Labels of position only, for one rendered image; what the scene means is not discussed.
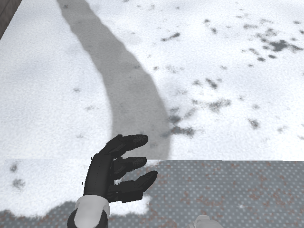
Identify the robot left hand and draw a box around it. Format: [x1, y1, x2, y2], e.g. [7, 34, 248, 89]
[82, 134, 158, 203]

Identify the robot left forearm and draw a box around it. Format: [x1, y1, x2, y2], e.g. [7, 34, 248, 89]
[66, 195, 110, 228]

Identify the robot right shin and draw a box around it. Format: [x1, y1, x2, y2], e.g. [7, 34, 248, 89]
[195, 215, 210, 223]

